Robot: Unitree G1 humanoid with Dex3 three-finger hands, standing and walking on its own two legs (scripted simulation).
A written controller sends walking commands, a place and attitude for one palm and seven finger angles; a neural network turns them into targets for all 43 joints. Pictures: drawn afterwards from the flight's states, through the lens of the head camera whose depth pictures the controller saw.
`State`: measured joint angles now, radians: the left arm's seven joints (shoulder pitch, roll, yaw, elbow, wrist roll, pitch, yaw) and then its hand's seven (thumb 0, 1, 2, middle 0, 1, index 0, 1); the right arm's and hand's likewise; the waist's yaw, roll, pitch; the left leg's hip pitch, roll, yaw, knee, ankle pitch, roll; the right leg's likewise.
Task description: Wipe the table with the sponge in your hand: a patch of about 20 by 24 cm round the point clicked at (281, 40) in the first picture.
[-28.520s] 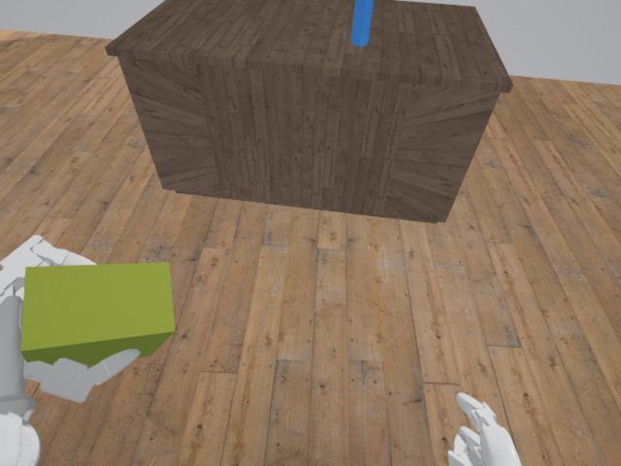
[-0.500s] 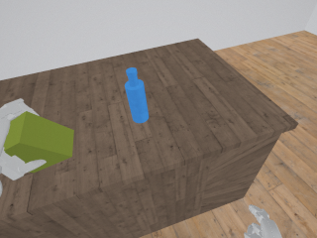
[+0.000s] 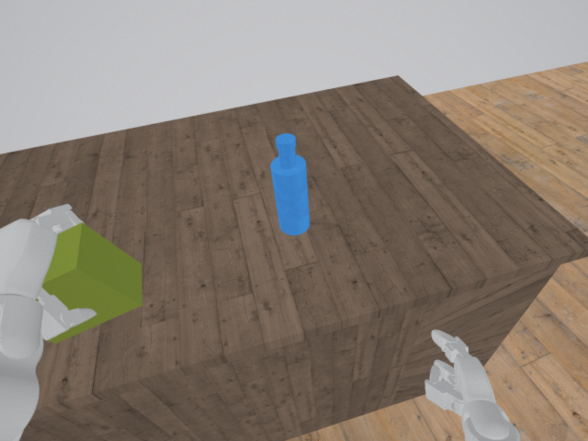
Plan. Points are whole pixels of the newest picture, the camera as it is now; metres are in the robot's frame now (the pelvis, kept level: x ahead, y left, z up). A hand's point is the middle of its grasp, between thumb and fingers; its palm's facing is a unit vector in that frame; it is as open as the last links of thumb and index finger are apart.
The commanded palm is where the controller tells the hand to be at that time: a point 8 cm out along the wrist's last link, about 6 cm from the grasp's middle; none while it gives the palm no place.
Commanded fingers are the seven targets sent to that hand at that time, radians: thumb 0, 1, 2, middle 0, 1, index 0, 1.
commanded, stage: turn the palm down, sponge in hand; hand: left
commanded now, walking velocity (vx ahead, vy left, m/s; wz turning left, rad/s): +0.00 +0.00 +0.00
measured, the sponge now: (78, 291) +0.23 +0.32 +0.12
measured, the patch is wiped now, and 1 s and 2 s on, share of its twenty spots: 0.00 0.00 0.00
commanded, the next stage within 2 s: move the sponge above the wiping area in 0.78 s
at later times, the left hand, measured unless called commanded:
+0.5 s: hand (87, 308) +0.21 +0.29 +0.12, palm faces +0.12 -0.18 -0.98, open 10.3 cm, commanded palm +0.17 +0.29 +0.22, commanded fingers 0.00 0.10 1.30 -1.20 -1.60 -1.20 -1.60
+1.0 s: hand (121, 301) +0.22 +0.24 +0.13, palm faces +0.06 -0.01 -1.00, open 10.3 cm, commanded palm +0.18 +0.27 +0.22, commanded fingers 0.00 0.10 1.30 -1.20 -1.60 -1.20 -1.60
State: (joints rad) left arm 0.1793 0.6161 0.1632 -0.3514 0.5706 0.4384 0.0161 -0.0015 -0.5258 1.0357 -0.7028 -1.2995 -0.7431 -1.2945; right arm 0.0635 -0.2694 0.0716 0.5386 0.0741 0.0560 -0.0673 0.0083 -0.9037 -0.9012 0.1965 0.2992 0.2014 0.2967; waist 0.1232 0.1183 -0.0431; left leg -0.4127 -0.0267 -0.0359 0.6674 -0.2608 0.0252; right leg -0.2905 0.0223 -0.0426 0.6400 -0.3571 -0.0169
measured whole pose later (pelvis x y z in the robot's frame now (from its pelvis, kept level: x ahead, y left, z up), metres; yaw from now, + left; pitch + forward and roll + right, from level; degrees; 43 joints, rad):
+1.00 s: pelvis -0.01 -0.03 +0.01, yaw -1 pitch -4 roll +0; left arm 0.14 0.58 -0.09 -0.27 0.88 0.33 -0.02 0.00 -0.53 1.04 -0.71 -1.29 -0.75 -1.28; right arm 0.01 -0.27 0.07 0.65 0.03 -0.01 -0.07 0.01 -0.90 -0.90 0.20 0.30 0.20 0.30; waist 0.15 0.13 0.01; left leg -0.28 0.00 -0.04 0.54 -0.19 -0.01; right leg -0.18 0.05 -0.04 0.55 -0.30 -0.06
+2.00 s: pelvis +0.00 +0.01 +0.01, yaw +0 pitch -1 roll -1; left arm 0.01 0.57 0.10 -0.08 0.85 0.40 0.08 0.00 -0.52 1.04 -0.71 -1.28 -0.74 -1.28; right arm 0.01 -0.23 0.07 0.67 0.06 0.04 -0.04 0.01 -0.90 -0.90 0.20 0.30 0.20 0.30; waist 0.14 0.11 -0.01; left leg -0.33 -0.04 -0.03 0.55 -0.20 0.04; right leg -0.20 0.01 -0.03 0.51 -0.29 -0.01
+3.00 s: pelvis +0.00 +0.02 +0.01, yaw +1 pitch +1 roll -2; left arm 0.08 0.59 0.07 0.11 0.86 0.16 -0.08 0.00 -0.51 1.03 -0.71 -1.29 -0.75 -1.29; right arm 0.09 -0.29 0.02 0.65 0.06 0.00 -0.08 0.01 -0.91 -0.90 0.20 0.30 0.20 0.30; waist 0.09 0.11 0.00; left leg -0.38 -0.04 -0.05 0.59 -0.22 0.05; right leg -0.23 0.01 -0.05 0.51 -0.30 0.00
